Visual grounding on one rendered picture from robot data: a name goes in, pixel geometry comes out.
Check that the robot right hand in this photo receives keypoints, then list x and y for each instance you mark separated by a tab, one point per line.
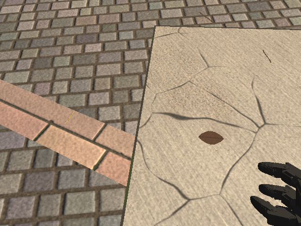
280	215

